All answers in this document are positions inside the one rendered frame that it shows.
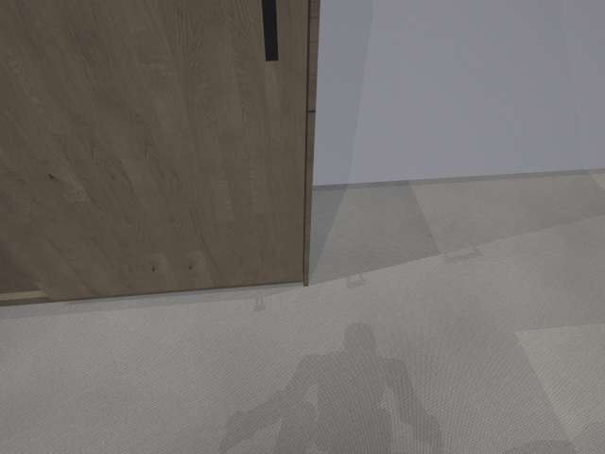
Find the wardrobe door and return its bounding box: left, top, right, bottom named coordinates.
left=0, top=0, right=308, bottom=300
left=0, top=250, right=41, bottom=293

